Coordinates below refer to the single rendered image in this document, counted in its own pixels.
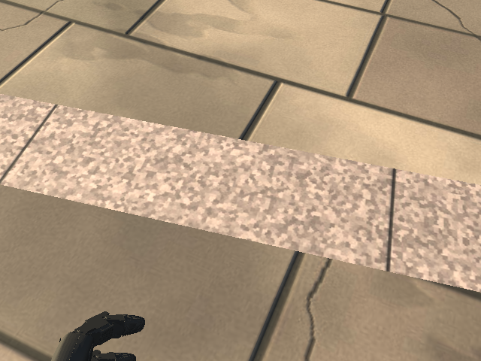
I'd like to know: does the robot left hand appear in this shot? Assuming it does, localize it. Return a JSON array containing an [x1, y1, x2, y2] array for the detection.
[[51, 311, 145, 361]]

